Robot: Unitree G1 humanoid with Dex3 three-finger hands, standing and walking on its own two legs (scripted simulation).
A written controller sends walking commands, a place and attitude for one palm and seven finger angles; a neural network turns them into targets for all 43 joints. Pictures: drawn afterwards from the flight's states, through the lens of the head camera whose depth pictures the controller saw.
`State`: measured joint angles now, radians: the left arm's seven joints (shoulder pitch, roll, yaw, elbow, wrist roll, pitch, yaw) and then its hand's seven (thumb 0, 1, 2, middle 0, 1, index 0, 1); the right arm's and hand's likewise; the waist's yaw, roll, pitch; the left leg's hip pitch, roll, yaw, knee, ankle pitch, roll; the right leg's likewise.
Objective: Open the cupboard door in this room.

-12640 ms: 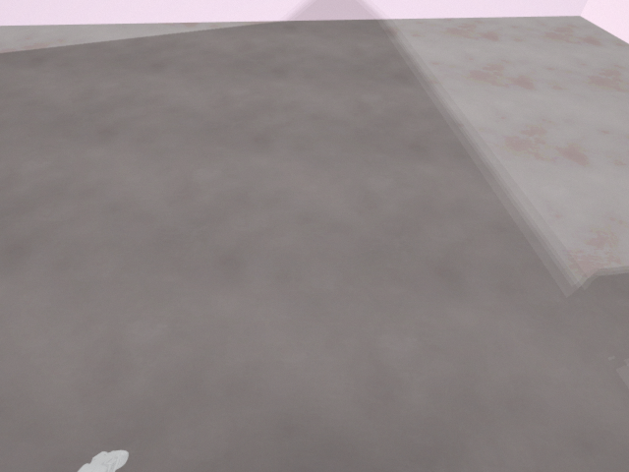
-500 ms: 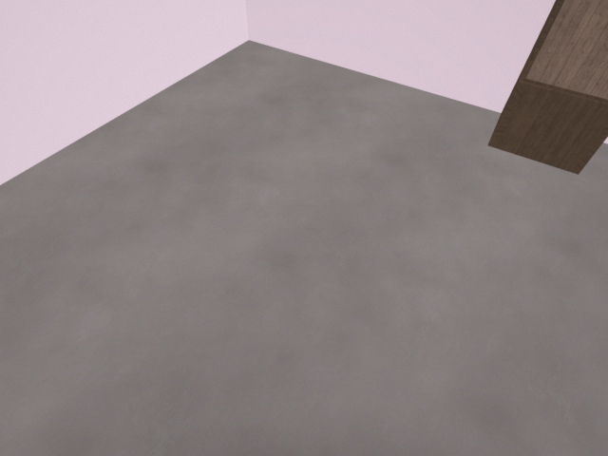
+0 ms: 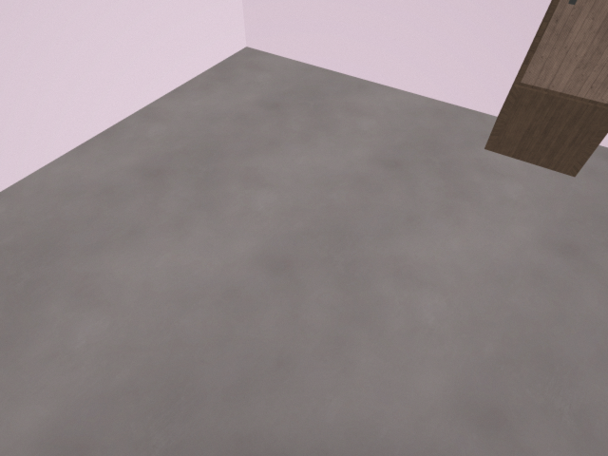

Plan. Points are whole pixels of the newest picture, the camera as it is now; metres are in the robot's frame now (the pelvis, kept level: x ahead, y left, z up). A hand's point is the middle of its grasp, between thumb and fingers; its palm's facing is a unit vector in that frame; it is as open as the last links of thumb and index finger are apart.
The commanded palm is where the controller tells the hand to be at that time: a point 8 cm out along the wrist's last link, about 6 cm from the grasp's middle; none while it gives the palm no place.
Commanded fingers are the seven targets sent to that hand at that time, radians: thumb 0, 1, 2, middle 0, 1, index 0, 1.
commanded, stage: stand and wait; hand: left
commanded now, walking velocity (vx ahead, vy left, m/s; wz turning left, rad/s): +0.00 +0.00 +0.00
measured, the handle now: out of the picture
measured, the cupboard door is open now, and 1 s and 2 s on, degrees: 0 0 0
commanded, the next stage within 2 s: turn or walk to find it in 0.08 s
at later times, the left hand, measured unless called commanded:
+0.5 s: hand out of the picture +0.05 +0.18 -0.17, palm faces -0.02 -0.98 -0.21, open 7.4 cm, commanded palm none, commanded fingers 0.00 0.90 0.90 -0.20 -0.30 -0.20 -0.30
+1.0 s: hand out of the picture +0.04 +0.21 -0.19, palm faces +0.08 -0.97 -0.25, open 7.4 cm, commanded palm none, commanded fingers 0.00 0.90 0.90 -0.20 -0.30 -0.20 -0.30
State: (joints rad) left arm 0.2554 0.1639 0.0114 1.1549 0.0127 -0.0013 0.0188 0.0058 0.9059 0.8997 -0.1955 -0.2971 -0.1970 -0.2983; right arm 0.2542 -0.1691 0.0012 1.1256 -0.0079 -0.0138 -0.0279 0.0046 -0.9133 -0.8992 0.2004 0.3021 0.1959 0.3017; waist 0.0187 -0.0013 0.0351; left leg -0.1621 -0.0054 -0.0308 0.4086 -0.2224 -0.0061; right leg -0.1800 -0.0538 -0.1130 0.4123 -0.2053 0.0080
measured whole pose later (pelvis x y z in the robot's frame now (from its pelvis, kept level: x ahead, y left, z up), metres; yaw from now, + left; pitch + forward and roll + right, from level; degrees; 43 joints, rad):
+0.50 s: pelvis +0.01 -0.01 +0.00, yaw -3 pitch -1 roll +0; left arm 0.19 0.20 0.02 1.13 0.01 0.00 0.01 0.01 0.91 0.90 -0.20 -0.30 -0.20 -0.30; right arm 0.24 -0.19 0.00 1.13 -0.01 -0.01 -0.03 0.00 -0.91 -0.90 0.20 0.30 0.20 0.30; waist 0.01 0.00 0.04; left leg -0.14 0.02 0.01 0.41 -0.24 -0.02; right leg -0.18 -0.02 -0.07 0.42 -0.21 -0.01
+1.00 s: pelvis +0.00 +0.00 -0.01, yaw +3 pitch +0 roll +0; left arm 0.16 0.23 0.04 1.05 0.02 0.04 0.02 0.01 0.90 0.90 -0.20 -0.30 -0.20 -0.30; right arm 0.20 -0.22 -0.02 1.03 -0.02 0.03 0.00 0.00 -0.91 -0.90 0.20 0.30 0.19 0.30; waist 0.01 -0.01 0.07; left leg -0.29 -0.03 -0.08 0.59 -0.31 0.00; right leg -0.27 -0.09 -0.16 0.58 -0.30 0.01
